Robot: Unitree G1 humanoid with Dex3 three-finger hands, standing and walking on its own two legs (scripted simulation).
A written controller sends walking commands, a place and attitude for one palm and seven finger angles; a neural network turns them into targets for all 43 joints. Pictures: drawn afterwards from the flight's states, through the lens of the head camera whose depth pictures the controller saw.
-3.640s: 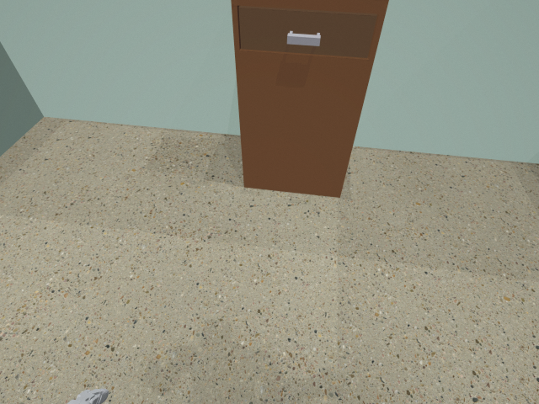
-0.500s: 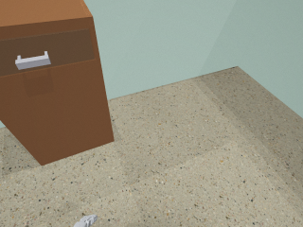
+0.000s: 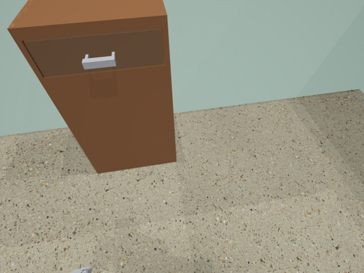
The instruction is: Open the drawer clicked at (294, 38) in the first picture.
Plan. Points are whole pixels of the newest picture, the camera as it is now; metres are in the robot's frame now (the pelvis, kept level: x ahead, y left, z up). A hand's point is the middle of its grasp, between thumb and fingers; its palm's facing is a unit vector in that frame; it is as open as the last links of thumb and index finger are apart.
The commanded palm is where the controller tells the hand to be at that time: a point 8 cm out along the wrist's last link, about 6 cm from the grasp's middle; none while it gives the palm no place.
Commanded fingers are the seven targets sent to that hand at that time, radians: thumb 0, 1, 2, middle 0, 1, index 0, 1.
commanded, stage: turn to face it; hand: left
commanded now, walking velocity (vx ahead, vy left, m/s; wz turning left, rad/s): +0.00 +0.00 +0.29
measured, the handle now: (100, 59) +0.78 +0.33 +0.04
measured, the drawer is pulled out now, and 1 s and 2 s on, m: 0.00 0.00 0.00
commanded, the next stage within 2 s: take the last steps up to it in 0.10 s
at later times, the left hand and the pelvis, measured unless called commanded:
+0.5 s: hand out of the picture -0.09 +0.20 -0.18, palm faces +0.22 -0.96 -0.20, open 7.4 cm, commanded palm none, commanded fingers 0.00 0.90 0.90 -0.20 -0.30 -0.20 -0.30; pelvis -0.01 +0.01 +0.00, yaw +9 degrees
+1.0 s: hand (116, 266) +0.17 +0.18 -0.16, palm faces +0.18 -0.96 -0.21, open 7.2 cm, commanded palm none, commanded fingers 0.00 0.90 0.90 -0.20 -0.30 -0.20 -0.30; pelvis +0.12 -0.01 +0.00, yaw +9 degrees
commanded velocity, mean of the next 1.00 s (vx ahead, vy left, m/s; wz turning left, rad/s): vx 0.24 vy -0.02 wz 0.05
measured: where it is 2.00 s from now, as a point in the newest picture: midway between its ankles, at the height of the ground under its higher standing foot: (178, 262)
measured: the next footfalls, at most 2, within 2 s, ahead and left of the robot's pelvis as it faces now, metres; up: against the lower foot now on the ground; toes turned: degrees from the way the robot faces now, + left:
left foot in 0.42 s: -0.03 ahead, +0.13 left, +0.00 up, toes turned +14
right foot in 0.84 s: +0.21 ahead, -0.10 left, +0.00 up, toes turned -1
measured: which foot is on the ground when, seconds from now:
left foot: down 0.00-0.00, up 0.02-0.40, down 0.42-0.84, up 0.86-1.00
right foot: down 0.00-0.44, up 0.46-0.82, down 0.84-1.00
